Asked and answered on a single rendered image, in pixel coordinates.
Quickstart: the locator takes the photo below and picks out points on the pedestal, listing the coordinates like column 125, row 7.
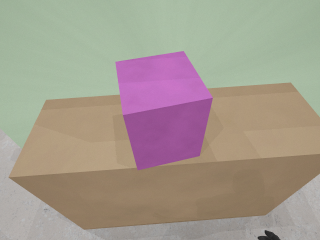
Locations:
column 261, row 145

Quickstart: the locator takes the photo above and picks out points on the carton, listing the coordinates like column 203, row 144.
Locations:
column 165, row 106

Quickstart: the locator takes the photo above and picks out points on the robot right hand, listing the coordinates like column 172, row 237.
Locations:
column 270, row 236

